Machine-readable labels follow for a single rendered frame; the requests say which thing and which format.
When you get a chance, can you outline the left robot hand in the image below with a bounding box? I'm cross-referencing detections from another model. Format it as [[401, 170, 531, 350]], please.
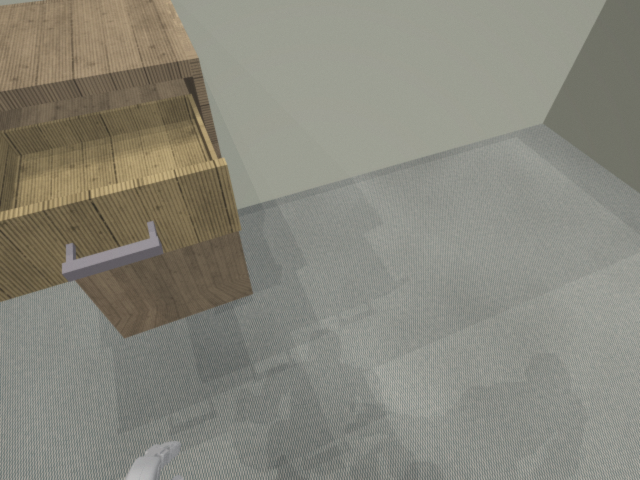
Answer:
[[125, 441, 184, 480]]

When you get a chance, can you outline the drawer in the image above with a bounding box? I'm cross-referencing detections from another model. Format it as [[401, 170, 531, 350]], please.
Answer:
[[0, 94, 242, 302]]

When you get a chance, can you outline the handle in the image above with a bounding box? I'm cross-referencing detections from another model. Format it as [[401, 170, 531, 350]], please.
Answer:
[[62, 221, 164, 282]]

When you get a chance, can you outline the cabinet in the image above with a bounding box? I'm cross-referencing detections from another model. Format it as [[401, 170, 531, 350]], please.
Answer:
[[0, 0, 253, 338]]

